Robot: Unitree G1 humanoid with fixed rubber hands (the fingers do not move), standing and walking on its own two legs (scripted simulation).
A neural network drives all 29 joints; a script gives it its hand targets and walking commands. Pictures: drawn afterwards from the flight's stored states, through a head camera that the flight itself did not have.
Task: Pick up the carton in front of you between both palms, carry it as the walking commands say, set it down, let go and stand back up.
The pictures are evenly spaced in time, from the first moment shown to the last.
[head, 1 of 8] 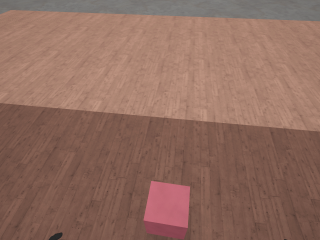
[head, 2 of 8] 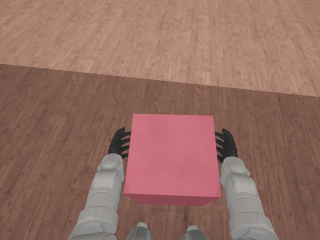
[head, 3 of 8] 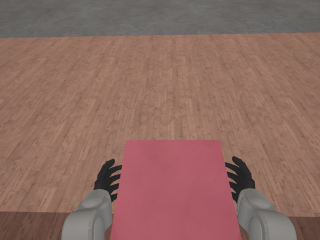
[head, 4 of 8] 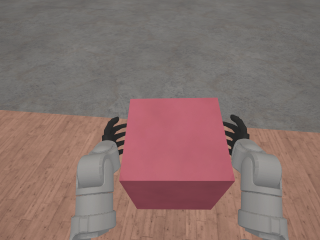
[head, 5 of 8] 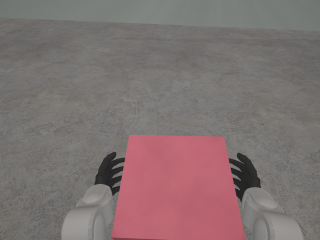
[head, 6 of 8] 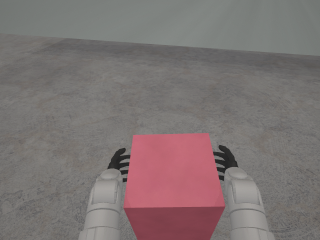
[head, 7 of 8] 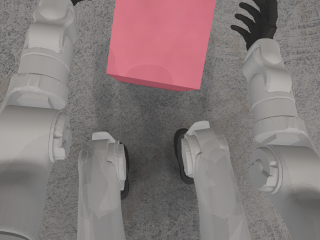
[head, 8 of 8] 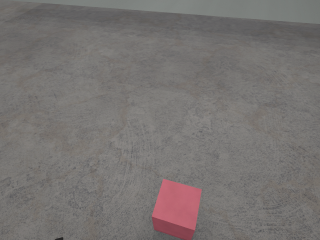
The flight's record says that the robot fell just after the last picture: no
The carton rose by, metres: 0.70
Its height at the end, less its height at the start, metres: -0.23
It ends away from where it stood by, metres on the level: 5.93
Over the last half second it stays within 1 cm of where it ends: yes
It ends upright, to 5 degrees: yes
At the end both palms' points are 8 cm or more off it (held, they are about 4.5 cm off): yes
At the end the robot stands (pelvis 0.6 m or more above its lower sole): yes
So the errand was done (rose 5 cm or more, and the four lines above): yes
